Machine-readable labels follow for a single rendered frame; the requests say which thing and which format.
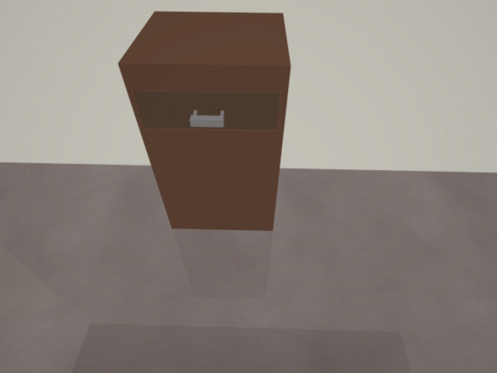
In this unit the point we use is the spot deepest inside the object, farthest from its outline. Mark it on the handle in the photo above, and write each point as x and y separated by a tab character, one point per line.
206	121

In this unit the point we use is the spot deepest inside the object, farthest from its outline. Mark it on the drawer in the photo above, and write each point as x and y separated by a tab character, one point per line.
242	110

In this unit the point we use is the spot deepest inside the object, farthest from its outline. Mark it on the cabinet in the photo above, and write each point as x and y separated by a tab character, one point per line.
224	179

